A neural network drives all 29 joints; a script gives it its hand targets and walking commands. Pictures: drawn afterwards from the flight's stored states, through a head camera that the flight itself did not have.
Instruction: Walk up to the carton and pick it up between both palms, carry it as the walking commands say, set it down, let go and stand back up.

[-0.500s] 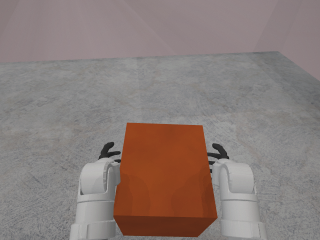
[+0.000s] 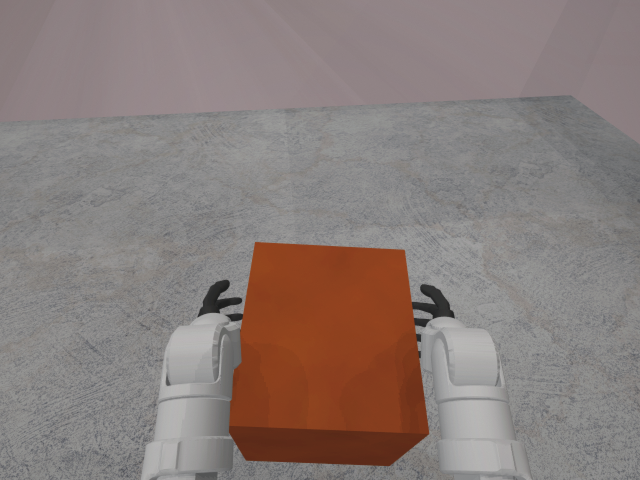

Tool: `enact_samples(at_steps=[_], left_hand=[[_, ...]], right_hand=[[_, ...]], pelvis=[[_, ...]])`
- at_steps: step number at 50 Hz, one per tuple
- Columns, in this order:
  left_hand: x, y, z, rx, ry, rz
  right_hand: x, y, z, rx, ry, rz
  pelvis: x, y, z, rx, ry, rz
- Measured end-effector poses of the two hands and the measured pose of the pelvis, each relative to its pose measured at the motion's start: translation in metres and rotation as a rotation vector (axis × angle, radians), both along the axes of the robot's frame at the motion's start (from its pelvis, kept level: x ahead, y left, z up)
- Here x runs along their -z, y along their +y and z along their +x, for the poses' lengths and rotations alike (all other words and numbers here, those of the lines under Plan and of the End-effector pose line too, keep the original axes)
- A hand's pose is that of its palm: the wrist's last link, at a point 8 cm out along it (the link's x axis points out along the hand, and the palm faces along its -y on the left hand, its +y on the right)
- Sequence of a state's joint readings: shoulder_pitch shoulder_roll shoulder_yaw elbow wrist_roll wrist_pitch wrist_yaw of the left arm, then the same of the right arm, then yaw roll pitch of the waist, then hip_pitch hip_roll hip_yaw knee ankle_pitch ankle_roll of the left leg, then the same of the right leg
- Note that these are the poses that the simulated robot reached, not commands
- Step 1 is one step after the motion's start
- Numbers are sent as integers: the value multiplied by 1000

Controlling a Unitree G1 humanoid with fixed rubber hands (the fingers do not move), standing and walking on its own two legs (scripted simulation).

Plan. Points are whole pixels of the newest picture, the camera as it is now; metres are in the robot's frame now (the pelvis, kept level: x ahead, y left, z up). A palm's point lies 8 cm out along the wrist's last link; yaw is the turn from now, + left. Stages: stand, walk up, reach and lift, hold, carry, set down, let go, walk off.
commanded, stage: carry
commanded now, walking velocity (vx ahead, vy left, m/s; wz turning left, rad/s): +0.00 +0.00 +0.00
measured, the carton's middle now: (324, 356) +0.31 +0.01 -0.02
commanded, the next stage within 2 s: none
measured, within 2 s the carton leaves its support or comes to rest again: neither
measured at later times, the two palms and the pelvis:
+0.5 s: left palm (243, 296) +0.33 +0.12 +0.08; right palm (462, 306) +0.33 -0.17 +0.07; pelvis +0.04 -0.03 +0.00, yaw +0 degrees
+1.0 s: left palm (265, 299) +0.33 +0.09 +0.09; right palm (488, 308) +0.32 -0.20 +0.08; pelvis +0.04 -0.05 +0.00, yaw +0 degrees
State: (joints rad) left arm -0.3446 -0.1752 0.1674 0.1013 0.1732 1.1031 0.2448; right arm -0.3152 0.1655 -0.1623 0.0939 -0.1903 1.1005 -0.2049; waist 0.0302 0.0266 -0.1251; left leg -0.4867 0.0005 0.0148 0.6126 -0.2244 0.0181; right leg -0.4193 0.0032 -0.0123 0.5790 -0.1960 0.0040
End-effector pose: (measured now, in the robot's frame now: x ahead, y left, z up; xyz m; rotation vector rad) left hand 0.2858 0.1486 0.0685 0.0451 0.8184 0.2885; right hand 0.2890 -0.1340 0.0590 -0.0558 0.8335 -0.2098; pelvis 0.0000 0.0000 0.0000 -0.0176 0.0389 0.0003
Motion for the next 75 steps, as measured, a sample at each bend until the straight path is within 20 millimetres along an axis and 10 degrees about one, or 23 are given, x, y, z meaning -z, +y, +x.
enact_samples(at_steps=[27, 42, 64, 75], left_hand=[[-11, -36, 50, 48, -96, -5], [-1, -63, 38, 78, -74, 9], [-37, -40, 62, -2, -136, -48], [14, -88, 42, 63, 15, -55]], right_hand=[[-7, -38, 43, 9, -94, 13], [-1, -64, 26, 16, -73, 1], [-45, -39, 59, 44, -131, 15], [10, -87, 13, 125, 18, 15]], pelvis=[[0, -30, 38, -1, 6, 26], [2, -52, 37, -4, -35, 34], [7, -41, 37, 34, -20, 24], [17, -55, 22, 100, 20, -4]])
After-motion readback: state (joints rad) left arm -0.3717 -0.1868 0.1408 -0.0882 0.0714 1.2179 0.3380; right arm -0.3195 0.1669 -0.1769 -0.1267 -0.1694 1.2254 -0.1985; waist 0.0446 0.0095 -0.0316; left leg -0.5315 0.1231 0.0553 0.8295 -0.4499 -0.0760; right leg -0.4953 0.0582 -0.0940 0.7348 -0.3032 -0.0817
